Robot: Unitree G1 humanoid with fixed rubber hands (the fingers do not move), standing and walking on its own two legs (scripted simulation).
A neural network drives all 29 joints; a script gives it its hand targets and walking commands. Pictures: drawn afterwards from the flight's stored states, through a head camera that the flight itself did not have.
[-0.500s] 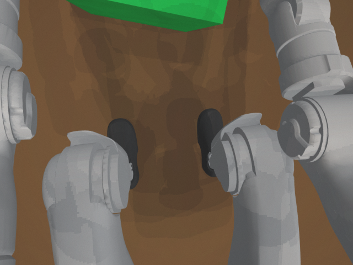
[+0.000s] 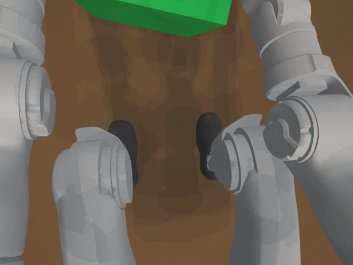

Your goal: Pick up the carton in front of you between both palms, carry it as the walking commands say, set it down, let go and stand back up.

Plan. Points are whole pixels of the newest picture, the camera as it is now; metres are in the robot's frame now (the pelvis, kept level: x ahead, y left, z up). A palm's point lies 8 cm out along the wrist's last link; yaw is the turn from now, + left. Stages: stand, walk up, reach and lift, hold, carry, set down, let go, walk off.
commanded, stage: reach and lift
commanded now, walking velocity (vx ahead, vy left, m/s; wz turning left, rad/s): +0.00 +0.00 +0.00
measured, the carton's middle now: out of the picture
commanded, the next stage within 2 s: none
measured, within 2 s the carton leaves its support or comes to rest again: leaves its support in 0.28 s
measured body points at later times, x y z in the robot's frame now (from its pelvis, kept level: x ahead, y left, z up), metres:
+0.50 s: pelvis +0.01 -0.01 +0.02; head +0.33 +0.07 +0.33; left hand +0.56 +0.20 -0.09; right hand +0.55 -0.10 -0.08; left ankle +0.11 +0.12 -0.34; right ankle +0.13 -0.14 -0.34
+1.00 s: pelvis +0.01 -0.02 +0.13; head +0.27 +0.04 +0.49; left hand +0.51 +0.20 +0.06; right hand +0.52 -0.11 +0.07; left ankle +0.11 +0.12 -0.34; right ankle +0.13 -0.14 -0.34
